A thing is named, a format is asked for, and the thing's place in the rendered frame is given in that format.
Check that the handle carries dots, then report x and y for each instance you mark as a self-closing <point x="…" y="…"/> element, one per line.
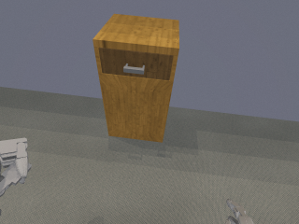
<point x="134" y="70"/>

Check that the drawer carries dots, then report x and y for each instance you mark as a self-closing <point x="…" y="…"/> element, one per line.
<point x="157" y="65"/>

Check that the robot right hand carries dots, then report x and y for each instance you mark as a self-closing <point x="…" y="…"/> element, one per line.
<point x="239" y="212"/>

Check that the cabinet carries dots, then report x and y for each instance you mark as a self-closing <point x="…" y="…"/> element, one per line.
<point x="137" y="107"/>

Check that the robot left hand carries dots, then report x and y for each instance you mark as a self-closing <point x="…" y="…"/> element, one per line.
<point x="14" y="157"/>

